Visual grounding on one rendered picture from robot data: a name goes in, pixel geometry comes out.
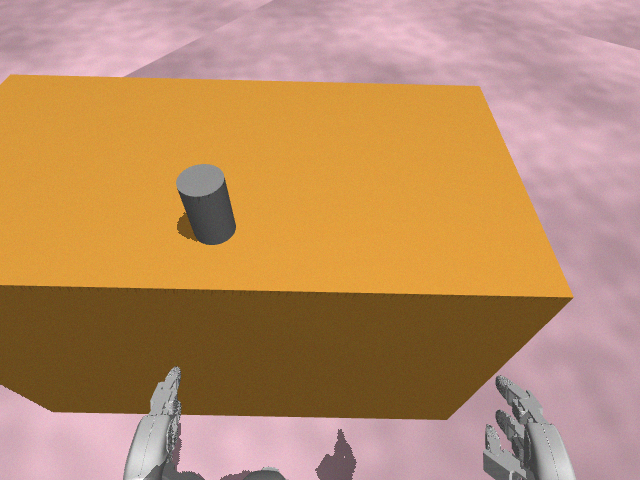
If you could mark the left robot hand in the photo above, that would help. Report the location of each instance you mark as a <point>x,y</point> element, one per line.
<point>150,453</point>

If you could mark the can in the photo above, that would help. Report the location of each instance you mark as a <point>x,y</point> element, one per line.
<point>205,197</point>

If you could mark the right robot hand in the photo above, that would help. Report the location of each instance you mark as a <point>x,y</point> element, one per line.
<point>539,448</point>

